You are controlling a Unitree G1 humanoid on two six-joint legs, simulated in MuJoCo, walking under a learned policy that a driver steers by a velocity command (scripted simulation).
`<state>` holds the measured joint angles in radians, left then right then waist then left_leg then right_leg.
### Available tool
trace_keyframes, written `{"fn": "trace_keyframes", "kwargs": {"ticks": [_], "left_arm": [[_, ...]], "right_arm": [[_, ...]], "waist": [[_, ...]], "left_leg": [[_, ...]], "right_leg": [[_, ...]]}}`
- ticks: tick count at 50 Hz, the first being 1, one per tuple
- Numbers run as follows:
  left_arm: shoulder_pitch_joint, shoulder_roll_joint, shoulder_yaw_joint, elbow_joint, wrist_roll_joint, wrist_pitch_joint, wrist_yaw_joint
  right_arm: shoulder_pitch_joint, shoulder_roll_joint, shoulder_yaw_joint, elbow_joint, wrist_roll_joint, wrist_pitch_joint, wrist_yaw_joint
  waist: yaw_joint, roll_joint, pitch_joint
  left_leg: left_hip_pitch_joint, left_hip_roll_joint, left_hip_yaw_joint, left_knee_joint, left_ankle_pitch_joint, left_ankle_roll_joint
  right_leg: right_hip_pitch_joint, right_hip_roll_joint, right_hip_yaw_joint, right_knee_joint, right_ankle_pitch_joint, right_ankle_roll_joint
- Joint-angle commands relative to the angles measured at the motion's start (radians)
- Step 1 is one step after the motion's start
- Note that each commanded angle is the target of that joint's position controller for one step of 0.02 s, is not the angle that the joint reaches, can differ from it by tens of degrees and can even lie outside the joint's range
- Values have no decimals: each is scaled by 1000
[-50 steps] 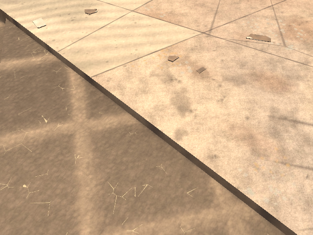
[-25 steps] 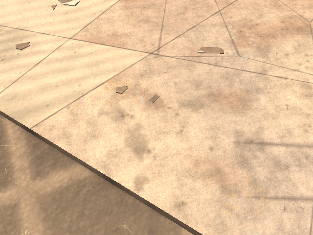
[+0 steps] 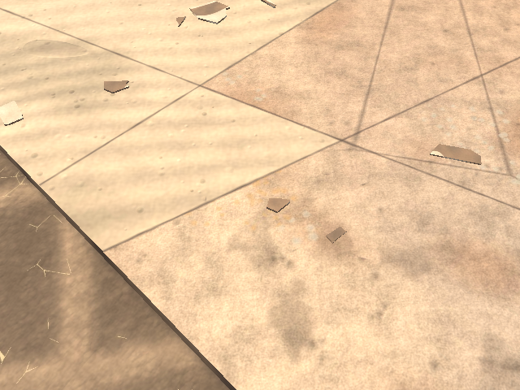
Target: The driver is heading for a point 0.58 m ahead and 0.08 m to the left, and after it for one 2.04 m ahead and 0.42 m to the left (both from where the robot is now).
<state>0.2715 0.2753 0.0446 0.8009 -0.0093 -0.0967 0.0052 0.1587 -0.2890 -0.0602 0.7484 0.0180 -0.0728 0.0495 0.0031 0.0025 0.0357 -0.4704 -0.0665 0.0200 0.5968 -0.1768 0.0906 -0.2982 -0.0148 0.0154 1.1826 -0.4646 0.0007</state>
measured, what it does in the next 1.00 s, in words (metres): walks ahead, turning left: right foot 0.06 m higher, then left foot 0.06 m lower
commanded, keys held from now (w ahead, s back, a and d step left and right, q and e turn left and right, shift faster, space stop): w+q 0.46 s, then w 0.54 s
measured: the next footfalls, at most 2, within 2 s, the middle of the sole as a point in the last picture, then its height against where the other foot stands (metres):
right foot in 0.38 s outside the picture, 0.06 m higher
left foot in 0.88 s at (165, 371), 0.06 m lower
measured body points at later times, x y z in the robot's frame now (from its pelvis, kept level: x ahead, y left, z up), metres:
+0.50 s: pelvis +0.27 -0.01 +0.04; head +0.29 +0.00 +0.49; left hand +0.37 +0.28 -0.04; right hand +0.46 -0.24 -0.07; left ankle +0.13 +0.07 -0.61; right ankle +0.37 -0.12 -0.66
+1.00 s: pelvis +0.48 +0.16 +0.01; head +0.49 +0.18 +0.46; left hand +0.46 +0.43 -0.12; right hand +0.67 -0.05 -0.10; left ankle +0.45 +0.24 -0.72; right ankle +0.44 -0.03 -0.53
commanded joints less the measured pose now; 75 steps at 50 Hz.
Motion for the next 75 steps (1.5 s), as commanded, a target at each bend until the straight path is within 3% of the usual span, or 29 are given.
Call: {"fn": "trace_keyframes", "kwargs": {"ticks": [1,6,12,16,18,19,20,21,22,24,26,34,39,43,45,46,47,49,52,58,61,65,66,67,68,69,70,72,75], "left_arm": [[-78,128,25,-125,11,-54,4],[-21,85,26,-149,29,0,13],[-274,-7,-23,-273,36,-13,6],[-310,16,-21,-303,15,-36,-9],[-198,54,5,-284,13,-43,-9],[-83,93,25,-261,15,-46,-7],[104,178,54,-234,34,-43,3],[200,257,78,-212,64,-29,7],[132,163,55,-237,42,-30,24],[76,75,37,-212,5,-14,35],[32,41,29,-169,16,-22,22],[10,122,69,-100,-16,-17,12],[63,168,87,-89,-23,12,15],[83,122,63,-54,-1,44,5],[155,-65,3,-56,37,15,-5],[280,2,8,-83,-36,-23,-8],[148,51,19,-89,-70,-30,7],[-43,54,9,-118,-21,-16,27],[-30,-9,-6,-144,-11,13,6],[-255,-56,-50,-254,20,8,-19],[-366,-86,-64,-293,-7,2,-33],[-228,-7,-25,-274,-10,-1,-44],[-95,39,-6,-239,-9,6,-43],[100,124,19,-192,3,15,-35],[196,200,46,-137,23,16,-33],[198,144,29,-130,24,17,-20],[83,95,13,-131,13,13,-16],[-14,41,3,-102,16,-2,-28],[-58,3,3,-67,11,-29,-39]], "right_arm": [[102,-126,-35,-58,-3,-6,-13],[98,-120,-30,-75,-9,-4,-33],[221,-109,-24,-74,2,46,-70],[265,-121,-23,-66,5,55,-70],[209,-120,-17,-90,7,55,-69],[144,-122,-16,-112,10,47,-70],[70,-88,-8,-157,6,36,-72],[162,-21,8,-194,13,21,-64],[192,-85,-7,-170,6,13,-47],[81,-86,-10,-186,3,28,-33],[96,-47,-12,-176,1,42,-27],[-39,5,5,-157,-6,28,-10],[-108,-28,-8,-160,18,37,5],[176,-93,-62,-38,1,38,-5],[309,-213,-59,-30,-36,33,-17],[418,-264,-87,-3,-19,33,0],[379,-219,-79,21,-9,31,5],[207,-82,-21,5,-17,27,-9],[190,2,13,53,-25,17,-18],[248,-29,18,96,-25,25,-72],[352,-61,13,136,-9,28,-81],[358,-80,17,148,-18,39,-67],[324,-90,15,138,-22,38,-67],[278,-81,17,104,-30,33,-69],[364,36,34,80,-27,12,-59],[321,-32,14,96,-35,-20,-36],[246,-60,-3,61,1,-29,-25],[134,-27,1,15,7,-18,-33],[187,7,0,29,2,19,-52]], "waist": [[-40,-21,-132],[26,60,-91],[-56,52,-54],[-53,141,-90],[31,177,-157],[108,179,-228],[194,96,-362],[143,-291,-520],[104,-293,-401],[87,-88,-118],[8,-72,-7],[8,-88,-40],[50,-94,-2],[-79,23,-108],[-48,379,-185],[-78,412,-404],[-83,162,-286],[-63,44,-125],[13,123,-53],[-7,33,3],[-44,73,15],[66,185,-129],[137,195,-201],[204,93,-327],[142,-271,-466],[152,-250,-463],[97,-178,-242],[16,-8,-53],[-55,-65,-41]], "left_leg": [[450,285,-484,-313,81,199],[270,230,-362,-361,303,217],[342,195,-371,-343,236,163],[324,206,-375,-291,454,150],[317,186,-384,-186,721,106],[268,157,-362,-65,847,60],[103,79,-291,203,746,-1],[-186,-61,-251,555,-23,-64],[-309,-33,-279,716,-311,-76],[-359,68,-174,756,-211,-67],[-239,115,-161,682,-172,-55],[-46,145,-76,166,150,-74],[-13,160,-70,-17,146,-66],[373,82,50,-150,154,-16],[664,326,-320,51,784,24],[824,488,-711,-192,410,232],[775,489,-749,-284,69,266],[530,407,-526,-283,41,200],[336,342,-379,-307,148,174],[239,249,-149,-445,298,109],[370,280,-127,-499,442,105],[589,292,-67,-212,1219,58],[546,274,-59,-61,1258,40],[349,231,-54,202,935,15],[-41,-2,-98,605,56,-54],[-185,-26,-241,828,-243,-50],[-289,21,-218,881,-224,-45],[-233,124,-118,814,-117,-22],[-107,166,-109,677,-56,-23]], "right_leg": [[-448,-78,74,72,134,-19],[-421,-92,52,68,180,38],[-587,-63,-16,-146,217,63],[-405,24,-92,-283,209,26],[-173,89,-111,-416,187,-17],[25,68,-69,-487,254,-60],[314,-99,142,-524,219,-151],[550,-370,705,-708,66,-317],[487,-436,884,-821,-10,-329],[226,-350,570,-813,-84,-247],[-2,-271,369,-873,24,-193],[24,-210,-2,-914,309,-176],[97,-277,35,-825,176,-151],[31,-189,-68,-352,332,-85],[-484,-57,-40,472,-295,8],[-619,17,62,571,-194,26],[-770,-38,28,630,-86,35],[-762,-107,7,598,76,17],[-722,-122,16,591,116,-12],[-643,-112,-72,68,333,-13],[-534,-59,-136,-195,322,-43],[-269,83,-209,-359,224,-133],[-72,73,-159,-422,286,-162],[245,-81,66,-462,329,-217],[559,-329,645,-702,147,-386],[561,-369,894,-867,100,-381],[384,-359,717,-857,49,-329],[63,-267,411,-914,131,-253],[-45,-169,193,-1000,254,-226]]}}
Over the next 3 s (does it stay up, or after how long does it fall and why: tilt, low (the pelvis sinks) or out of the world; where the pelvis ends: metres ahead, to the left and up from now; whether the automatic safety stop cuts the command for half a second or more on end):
stays up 1.38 0.49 0.07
